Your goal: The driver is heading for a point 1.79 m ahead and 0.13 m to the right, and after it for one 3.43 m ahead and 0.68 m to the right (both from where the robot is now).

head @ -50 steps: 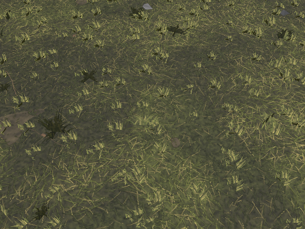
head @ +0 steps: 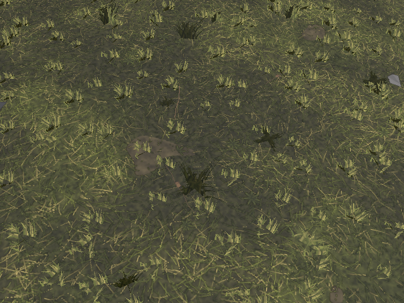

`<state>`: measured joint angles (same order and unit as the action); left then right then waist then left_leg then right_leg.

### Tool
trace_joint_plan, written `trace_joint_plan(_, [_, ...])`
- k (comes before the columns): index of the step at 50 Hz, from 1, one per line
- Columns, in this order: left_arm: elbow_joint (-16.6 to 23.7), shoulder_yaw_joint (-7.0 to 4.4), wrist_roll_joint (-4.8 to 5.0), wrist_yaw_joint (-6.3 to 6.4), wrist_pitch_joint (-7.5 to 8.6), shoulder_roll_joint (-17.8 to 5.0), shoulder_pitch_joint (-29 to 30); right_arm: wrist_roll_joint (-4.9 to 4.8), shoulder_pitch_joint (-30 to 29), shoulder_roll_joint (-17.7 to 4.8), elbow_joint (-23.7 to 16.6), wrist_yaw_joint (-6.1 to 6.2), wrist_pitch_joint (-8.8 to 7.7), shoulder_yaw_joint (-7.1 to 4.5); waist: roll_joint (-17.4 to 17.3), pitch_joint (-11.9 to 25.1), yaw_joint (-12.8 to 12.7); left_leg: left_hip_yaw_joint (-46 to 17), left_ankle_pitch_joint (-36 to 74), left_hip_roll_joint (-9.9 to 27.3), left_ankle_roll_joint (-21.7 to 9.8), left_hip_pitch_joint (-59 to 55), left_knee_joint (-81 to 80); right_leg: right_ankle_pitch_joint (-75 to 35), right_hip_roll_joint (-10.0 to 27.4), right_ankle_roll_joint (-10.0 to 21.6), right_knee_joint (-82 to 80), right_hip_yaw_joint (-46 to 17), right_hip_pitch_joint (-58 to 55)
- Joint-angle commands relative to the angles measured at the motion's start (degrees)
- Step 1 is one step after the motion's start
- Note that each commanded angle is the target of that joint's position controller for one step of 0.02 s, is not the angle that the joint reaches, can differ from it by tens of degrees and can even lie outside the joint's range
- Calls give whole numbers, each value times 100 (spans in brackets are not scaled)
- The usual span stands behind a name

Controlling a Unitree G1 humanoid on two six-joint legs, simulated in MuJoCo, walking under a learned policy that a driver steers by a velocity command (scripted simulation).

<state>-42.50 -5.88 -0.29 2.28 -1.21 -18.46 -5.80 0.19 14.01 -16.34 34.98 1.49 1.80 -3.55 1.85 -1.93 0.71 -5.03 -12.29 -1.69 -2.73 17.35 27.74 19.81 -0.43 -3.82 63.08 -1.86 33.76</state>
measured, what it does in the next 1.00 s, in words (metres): steps on the spot: right foot, then left foot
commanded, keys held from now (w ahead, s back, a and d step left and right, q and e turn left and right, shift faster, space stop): q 0.16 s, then no key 0.14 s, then e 0.70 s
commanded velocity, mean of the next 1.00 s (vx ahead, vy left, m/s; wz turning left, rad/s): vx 0.00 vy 0.00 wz -0.05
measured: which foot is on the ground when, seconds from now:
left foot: down 0.00-0.28, up 0.30-0.56, down 0.58-0.94, up 0.96-1.00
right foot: up 0.00-0.26, down 0.28-0.62, up 0.64-0.92, down 0.94-1.00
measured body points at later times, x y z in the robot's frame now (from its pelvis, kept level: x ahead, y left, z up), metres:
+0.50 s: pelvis +0.00 -0.03 +0.00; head +0.03 -0.04 +0.45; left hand +0.10 +0.25 -0.10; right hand +0.20 -0.28 -0.10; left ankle -0.04 +0.12 -0.72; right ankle +0.03 -0.14 -0.74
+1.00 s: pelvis -0.02 -0.06 -0.02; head +0.01 -0.09 +0.43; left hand +0.18 +0.20 -0.10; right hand +0.08 -0.37 -0.13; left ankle -0.05 +0.10 -0.70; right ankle -0.03 -0.15 -0.74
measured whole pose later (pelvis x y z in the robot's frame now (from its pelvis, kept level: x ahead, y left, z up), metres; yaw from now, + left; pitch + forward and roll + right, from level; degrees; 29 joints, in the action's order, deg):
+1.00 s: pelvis -0.02 -0.06 -0.02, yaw -9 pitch +2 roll +1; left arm -36.6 -4.1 -0.2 -1.1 -2.1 -17.5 -9.4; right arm 0.3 9.2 -18.0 39.4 2.1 0.9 -5.0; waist -2.4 -3.3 0.2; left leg -0.2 -32.2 3.5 3.6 22.1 53.6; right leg 17.8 -1.8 3.7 35.7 0.6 19.7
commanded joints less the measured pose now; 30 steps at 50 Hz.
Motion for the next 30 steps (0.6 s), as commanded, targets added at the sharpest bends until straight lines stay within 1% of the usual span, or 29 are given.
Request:
trace_joint_plan(1, [456,-32,32,-11,115,-275,307,-36,-189,-919,-449,88,-75,-254,-958,702,-25,-1459,1679,1178,-937,-1105,-706,-202,12,-98,-541,-212,355])
trace_joint_plan(4, [494,15,50,-77,157,-232,450,-34,-143,-1051,-475,109,-16,-315,-1083,706,78,-1749,1421,1168,-995,-1086,-614,-69,-65,-121,-1398,-265,-32])
trace_joint_plan(7, [488,15,89,-147,205,-286,411,-34,-211,-1111,-524,59,33,-343,-1134,704,102,-2126,1534,1159,-1069,-868,-544,185,-180,-62,-1955,-290,-547])
trace_joint_plan(10, [439,12,109,-222,258,-340,209,-73,-361,-1059,-551,17,64,-326,-1178,829,69,-2367,2030,1132,-1030,-977,-344,196,-182,32,-2560,-263,-984])
trace_joint_plan(11, [413,17,107,-252,277,-325,109,-99,-426,-1019,-548,15,74,-307,-1159,869,7,-2365,2160,1066,-963,-971,-233,-25,-169,87,-2963,-219,-1233])
trace_joint_plan(12, [365,21,87,-278,299,-288,-42,-143,-518,-968,-548,26,87,-284,-1109,887,-116,-2296,2074,937,-825,-859,-110,-556,-155,173,-3631,-134,-1639])
trace_joint_plan(13, [329,10,32,-286,311,-324,-160,-162,-474,-878,-527,43,86,-255,-976,891,-167,-2182,1561,755,-596,-578,6,-1322,18,302,-4181,-181,-2180])
trace_joint_plan(14, [385,-34,-77,-264,301,-602,-224,-61,-246,-641,-513,49,66,-186,-268,995,-40,-1737,383,364,-259,-34,628,-2082,859,607,-4302,-899,-2793])
trace_joint_plan(15, [377,-95,-177,-248,253,-995,-53,-55,-68,-584,-576,48,11,-176,1158,677,244,-753,-1588,-569,109,941,1365,-3241,1739,1462,-4393,-2006,-2860])
trace_joint_plan(16, [438,18,-220,-245,298,-558,-39,64,-205,-933,-523,74,-42,-271,1107,700,11,-709,-2502,-379,437,953,2396,-3225,2284,2138,-4535,-2601,-2475])
trace_joint_plan(17, [470,90,-166,-236,329,-395,111,28,-226,-1098,-422,74,-48,-347,752,590,31,-761,-2300,-282,565,926,2993,-2951,2069,2113,-4526,-2338,-2352])
trace_joint_plan(18, [461,139,-97,-229,338,-283,302,44,-179,-919,-293,81,-18,-320,551,552,139,-732,-2018,-175,689,857,3053,-2586,1691,1837,-4469,-1964,-2313])
trace_joint_plan(19, [453,203,-11,-246,344,-166,455,100,-134,-718,-228,82,23,-269,564,483,198,-594,-1748,36,816,818,2834,-2400,1447,1621,-4444,-1731,-2330])
trace_joint_plan(20, [426,226,35,-256,322,-156,498,110,-163,-519,-187,66,33,-207,602,426,184,-392,-1553,141,903,677,2463,-2599,1245,1508,-4383,-1550,-2315])
trace_joint_plan(21, [405,183,63,-259,262,-298,451,91,-293,-361,-205,44,5,-148,660,368,124,-129,-1472,127,945,482,1913,-2792,988,1414,-4294,-1339,-2286])
trace_joint_plan(22, [388,102,83,-251,200,-502,274,54,-503,-290,-250,37,-37,-123,763,348,-30,55,-1435,45,947,370,1475,-2964,861,1409,-4180,-1302,-2376])
trace_joint_plan(23, [360,32,91,-234,147,-697,30,-1,-621,-331,-268,48,-69,-140,815,407,-163,148,-1393,-39,935,345,1170,-3081,883,1472,-4097,-1434,-2571])
trace_joint_plan(24, [352,-6,103,-218,110,-809,-120,-61,-620,-417,-245,67,-85,-176,849,487,-220,179,-1274,-92,914,303,915,-3119,948,1535,-4063,-1626,-2737])
trace_joint_plan(25, [366,-23,129,-206,85,-849,-164,-104,-558,-476,-202,86,-92,-205,889,534,-216,182,-1121,-124,872,239,615,-3068,987,1568,-4050,-1810,-2842])
trace_joint_plan(26, [391,-27,169,-194,65,-847,-133,-120,-460,-491,-142,99,-100,-222,912,551,-161,193,-876,-157,805,109,223,-3002,981,1557,-4025,-1944,-2869])
trace_joint_plan(28, [454,-23,246,-150,25,-798,-27,-93,-230,-514,-14,83,-145,-251,882,614,-13,219,-80,-158,595,-501,-624,-2913,879,1386,-3915,-2044,-2613])
trace_joint_plan(29, [480,-6,248,-120,28,-719,-45,-52,-154,-627,-6,79,-169,-286,710,750,2,124,312,62,464,-1037,-633,-2654,791,1201,-3793,-1983,-2211])
trace_joint_plan(30, [568,44,206,-110,61,-543,17,27,0,-859,-9,94,-171,-349,183,889,22,-190,952,588,206,-1508,-457,-2151,572,938,-3413,-1658,-1640])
